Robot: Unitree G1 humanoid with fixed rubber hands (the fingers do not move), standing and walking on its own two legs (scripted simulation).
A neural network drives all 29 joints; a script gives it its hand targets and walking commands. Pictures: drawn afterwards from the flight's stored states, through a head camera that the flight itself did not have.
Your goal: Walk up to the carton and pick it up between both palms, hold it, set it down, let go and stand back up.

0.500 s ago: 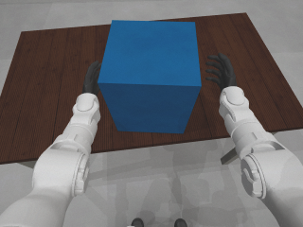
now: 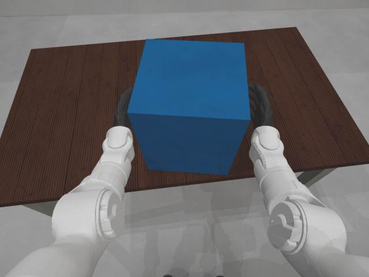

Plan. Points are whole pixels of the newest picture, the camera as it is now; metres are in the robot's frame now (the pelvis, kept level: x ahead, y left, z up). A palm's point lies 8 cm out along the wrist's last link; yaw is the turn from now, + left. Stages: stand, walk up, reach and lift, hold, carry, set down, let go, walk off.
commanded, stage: reach and lift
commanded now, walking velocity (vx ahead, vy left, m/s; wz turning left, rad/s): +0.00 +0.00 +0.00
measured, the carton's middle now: (190, 113) +0.48 +0.01 +0.02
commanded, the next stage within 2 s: none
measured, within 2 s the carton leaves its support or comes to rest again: leaves its support in 1.28 s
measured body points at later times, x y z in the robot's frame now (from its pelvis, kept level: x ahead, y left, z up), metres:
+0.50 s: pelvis +0.00 +0.00 +0.00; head +0.11 +0.01 +0.44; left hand +0.46 +0.17 +0.03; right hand +0.45 -0.14 +0.04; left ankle +0.00 +0.11 -0.73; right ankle -0.01 -0.13 -0.73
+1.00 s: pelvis +0.00 +0.00 +0.00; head +0.11 +0.01 +0.44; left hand +0.46 +0.17 +0.03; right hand +0.45 -0.14 +0.04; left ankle +0.00 +0.11 -0.73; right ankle -0.01 -0.13 -0.73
